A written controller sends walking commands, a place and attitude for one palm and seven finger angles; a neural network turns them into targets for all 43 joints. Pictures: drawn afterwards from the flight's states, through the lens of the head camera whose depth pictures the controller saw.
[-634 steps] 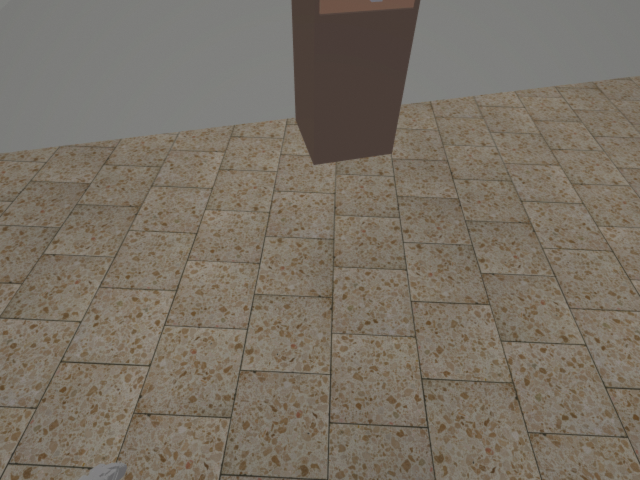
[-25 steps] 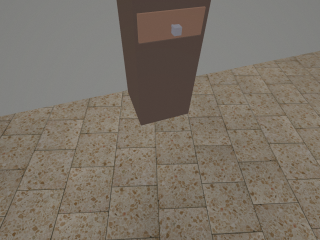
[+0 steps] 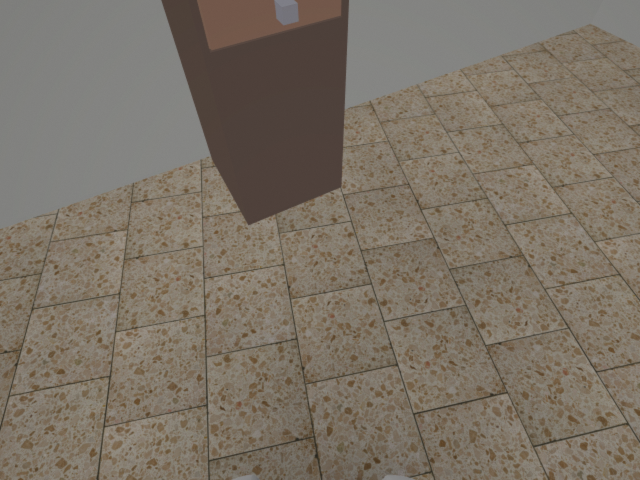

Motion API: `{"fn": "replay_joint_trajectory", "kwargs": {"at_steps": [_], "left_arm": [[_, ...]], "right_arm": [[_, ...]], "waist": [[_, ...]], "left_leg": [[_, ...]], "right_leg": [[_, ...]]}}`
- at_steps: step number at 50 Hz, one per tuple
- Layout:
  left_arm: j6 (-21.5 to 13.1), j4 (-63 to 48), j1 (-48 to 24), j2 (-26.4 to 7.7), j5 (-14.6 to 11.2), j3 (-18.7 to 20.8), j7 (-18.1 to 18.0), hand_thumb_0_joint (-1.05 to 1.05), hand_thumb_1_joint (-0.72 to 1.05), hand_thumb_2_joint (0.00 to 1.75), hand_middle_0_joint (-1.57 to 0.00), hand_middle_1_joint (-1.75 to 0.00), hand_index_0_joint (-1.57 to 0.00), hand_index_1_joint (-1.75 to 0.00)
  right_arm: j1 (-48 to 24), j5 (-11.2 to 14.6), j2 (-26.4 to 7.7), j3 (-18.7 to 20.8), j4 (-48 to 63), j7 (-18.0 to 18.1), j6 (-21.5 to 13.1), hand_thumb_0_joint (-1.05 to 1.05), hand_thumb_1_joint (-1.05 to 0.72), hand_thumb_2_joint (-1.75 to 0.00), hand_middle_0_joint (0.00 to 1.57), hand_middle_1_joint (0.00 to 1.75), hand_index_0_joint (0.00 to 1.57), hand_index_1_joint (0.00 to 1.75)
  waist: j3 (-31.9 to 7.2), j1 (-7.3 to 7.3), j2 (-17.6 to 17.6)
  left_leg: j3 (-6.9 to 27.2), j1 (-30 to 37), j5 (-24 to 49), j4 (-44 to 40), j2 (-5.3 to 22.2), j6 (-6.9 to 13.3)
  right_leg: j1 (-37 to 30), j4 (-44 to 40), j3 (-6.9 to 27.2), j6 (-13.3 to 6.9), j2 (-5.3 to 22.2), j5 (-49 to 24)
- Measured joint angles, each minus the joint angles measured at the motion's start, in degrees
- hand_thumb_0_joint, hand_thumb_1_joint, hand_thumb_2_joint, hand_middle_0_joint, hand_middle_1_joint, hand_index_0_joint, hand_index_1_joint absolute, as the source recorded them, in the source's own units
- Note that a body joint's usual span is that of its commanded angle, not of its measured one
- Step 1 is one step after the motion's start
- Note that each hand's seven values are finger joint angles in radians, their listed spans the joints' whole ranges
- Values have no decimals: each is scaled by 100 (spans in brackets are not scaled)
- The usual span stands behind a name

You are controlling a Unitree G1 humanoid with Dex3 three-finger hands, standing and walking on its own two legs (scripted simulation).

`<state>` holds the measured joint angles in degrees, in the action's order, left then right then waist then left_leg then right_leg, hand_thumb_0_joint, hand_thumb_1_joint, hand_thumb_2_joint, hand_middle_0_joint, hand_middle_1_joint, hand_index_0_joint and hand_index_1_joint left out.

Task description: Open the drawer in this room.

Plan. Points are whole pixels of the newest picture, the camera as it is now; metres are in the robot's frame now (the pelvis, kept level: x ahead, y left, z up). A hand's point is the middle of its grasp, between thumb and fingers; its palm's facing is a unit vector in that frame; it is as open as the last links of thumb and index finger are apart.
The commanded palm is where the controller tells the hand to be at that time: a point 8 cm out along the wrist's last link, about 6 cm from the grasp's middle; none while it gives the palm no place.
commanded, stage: walk to a spot facing it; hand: left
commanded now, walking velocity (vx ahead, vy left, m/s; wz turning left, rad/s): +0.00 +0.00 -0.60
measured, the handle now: (283, 7) +1.13 +0.17 +0.03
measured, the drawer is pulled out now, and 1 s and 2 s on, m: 0.00 0.00 0.00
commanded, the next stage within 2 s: none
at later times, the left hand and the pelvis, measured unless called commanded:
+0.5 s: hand out of the picture +0.10 +0.21 -0.16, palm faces -0.18 -0.96 -0.22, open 7.3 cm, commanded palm none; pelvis +0.02 +0.01 +0.01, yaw -15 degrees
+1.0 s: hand (330, 323) +0.38 +0.01 -0.17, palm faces -0.65 -0.74 -0.16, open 7.4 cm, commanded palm none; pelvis +0.15 -0.04 -0.01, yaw -35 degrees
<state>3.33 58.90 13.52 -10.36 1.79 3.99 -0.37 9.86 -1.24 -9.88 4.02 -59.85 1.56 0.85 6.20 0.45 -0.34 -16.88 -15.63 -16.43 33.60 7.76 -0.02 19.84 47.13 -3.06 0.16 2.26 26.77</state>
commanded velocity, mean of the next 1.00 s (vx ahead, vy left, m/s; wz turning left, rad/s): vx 0.23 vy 0.00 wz -0.59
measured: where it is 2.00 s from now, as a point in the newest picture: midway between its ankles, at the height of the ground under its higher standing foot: (434, 387)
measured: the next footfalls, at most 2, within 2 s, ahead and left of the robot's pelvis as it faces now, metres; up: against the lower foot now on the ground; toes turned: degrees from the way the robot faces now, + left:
left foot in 0.52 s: +0.10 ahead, +0.12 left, +0.00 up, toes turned -14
right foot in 1.04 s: +0.22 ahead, -0.21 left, +0.00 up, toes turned -44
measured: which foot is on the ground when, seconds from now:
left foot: down 0.00-0.06, up 0.08-0.50, down 0.52-1.00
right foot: down 0.00-0.52, up 0.54-1.00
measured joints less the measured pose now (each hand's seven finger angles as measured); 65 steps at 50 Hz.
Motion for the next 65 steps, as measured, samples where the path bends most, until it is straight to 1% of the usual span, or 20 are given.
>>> {"fn": "replay_joint_trajectory", "kwargs": {"at_steps": [2,3,6,10,16,21,26,28,30,33,37,41,45,50,52,53,55,57,61,65], "left_arm": [[-59,-153,10,-18,1,25,24,0,91,90,-20,-30,-20,-30],[-116,-236,46,-52,14,28,25,0,91,90,-20,-30,-20,-30],[-196,-335,-14,-20,1,-8,-37,0,91,90,-20,-30,-20,-30],[-188,-405,-31,-3,-29,-53,-51,0,91,90,-20,-30,-20,-30],[-216,-471,3,-62,-48,-92,-10,0,91,90,-20,-30,-20,-30],[-231,-495,77,-172,-22,-64,33,0,91,90,-20,-30,-20,-30],[-166,-482,219,-358,-40,-18,98,0,91,90,-20,-30,-20,-30],[-90,-433,195,-424,-54,25,138,0,91,90,-20,-30,-20,-30],[-34,-396,145,-484,-4,86,192,0,91,90,-20,-30,-20,-30],[-55,-449,57,-565,45,158,287,0,91,90,-20,-30,-20,-30],[-92,-554,-71,-598,47,180,302,0,91,90,-20,-30,-20,-30],[-47,-540,-279,-539,42,148,315,0,91,90,-19,-30,-20,-30],[-8,-507,-640,-420,36,61,349,0,92,90,-19,-30,-19,-30],[-167,-656,-1147,-258,16,-67,360,0,92,90,-19,-30,-19,-30],[-376,-745,-1209,-263,20,-108,338,0,91,90,-19,-30,-20,-30],[-480,-767,-1231,-261,-8,-120,298,0,91,90,-19,-30,-20,-30],[-546,-767,-1195,-264,-93,-147,228,0,91,90,-20,-30,-20,-30],[-526,-687,-1067,-234,-122,-178,162,0,91,90,-20,-30,-20,-30],[-496,-442,-669,-121,-68,-217,91,0,91,90,-20,-30,-20,-30],[-557,-283,-341,-163,-58,-132,61,-1,94,90,-20,-30,-20,-30]], "right_arm": [[-32,-7,-76,28,60,-23,39,1,-91,-90,20,30,20,30],[-30,6,-102,37,105,-36,73,1,-91,-90,20,30,20,30],[-183,39,-230,60,230,-37,257,1,-91,-90,20,30,20,30],[-457,28,-289,21,421,-37,248,1,-91,-90,20,30,20,30],[-694,41,-353,-49,653,-16,202,1,-91,-90,20,30,20,30],[-697,54,-376,-85,776,-41,148,1,-91,-90,20,30,20,30],[-488,86,-355,-164,970,-68,-66,1,-91,-90,20,30,20,30],[-337,48,-346,-192,1033,-64,-185,1,-91,-90,20,30,20,30],[-107,4,-302,-236,1015,-76,-217,1,-91,-90,20,30,20,30],[318,0,-229,-273,867,-60,-241,0,-91,-90,20,30,20,30],[855,29,-129,-287,577,-26,-317,1,-91,-90,20,30,20,30],[1312,18,-31,-275,294,-10,-361,1,-91,-90,20,30,20,30],[1675,-25,46,-250,73,-1,-377,1,-91,-90,20,30,20,30],[1988,-21,73,-212,-151,-37,-322,1,-91,-90,20,30,20,30],[2084,44,105,-211,-235,-89,-255,1,-91,-90,20,30,20,30],[1997,87,109,-208,-259,-103,-188,1,-91,-90,20,30,20,30],[1692,134,112,-193,-215,-105,-81,1,-91,-90,20,30,20,30],[1339,97,90,-166,-75,-107,-67,1,-91,-90,20,30,20,30],[634,17,2,-151,353,-116,-104,1,-91,-90,20,30,20,30],[141,-9,-40,-145,648,-175,-162,1,-91,-90,20,30,20,30]], "waist": [[-15,25,-114],[-61,41,-132],[-2,69,-279],[82,107,-185],[17,157,-36],[-107,237,81],[-306,253,227],[-325,192,242],[-331,159,255],[-351,102,243],[-329,45,226],[-255,-72,209],[-100,-269,197],[121,-480,95],[144,-444,141],[198,-431,138],[277,-471,169],[255,-468,155],[27,-418,53],[-210,-263,-42]], "left_leg": [[-67,-78,-116,252,157,-92],[-73,-196,-248,511,234,-132],[755,-794,-1138,1941,65,-221],[1280,-1206,-846,2947,-261,-306],[1550,-1139,-705,2661,-412,-440],[1566,-813,-877,1828,-465,-433],[1496,-11,-605,-56,-573,-270],[1388,47,-168,-94,-553,-75],[1215,227,-271,-104,-492,79],[1009,633,-228,-586,-410,107],[691,1073,-199,-1056,-334,83],[342,1431,-387,-1213,-259,22],[-8,1799,-641,-1281,-186,-110],[-389,2085,-1182,-834,59,-383],[-365,1799,-1389,388,297,-408],[-19,1379,-1487,1483,366,-395],[761,448,-1340,3376,230,-317],[1139,-323,-878,4158,174,-266],[1321,-1364,-360,3566,279,-315],[1360,-1777,87,2539,275,-376]], "right_leg": [[-136,-476,-143,5,-9,-405],[-224,-781,-139,-86,-40,-580],[-167,-735,-117,-320,-227,-497],[-320,-1313,150,-366,-369,-875],[-480,-1874,539,-356,-538,-1230],[-604,-2048,808,-278,-619,-1297],[-524,-1735,1115,-98,-676,-1070],[-176,-794,1010,-84,-667,-253],[263,337,719,-33,-558,-42],[861,1516,404,61,-302,-625],[1410,2156,323,167,-28,-1251],[1631,1939,166,202,156,-1431],[1534,939,-157,129,226,-1443],[995,-644,-563,-237,-72,-1206],[583,-1181,-651,-464,-201,-1670],[619,-953,-628,-542,-255,-1640],[501,-745,-555,-594,-327,-1292],[214,-978,-459,-570,-421,-1184],[-267,-1634,-207,-515,-553,-1321],[-656,-2045,-36,-464,-608,-1285]]}}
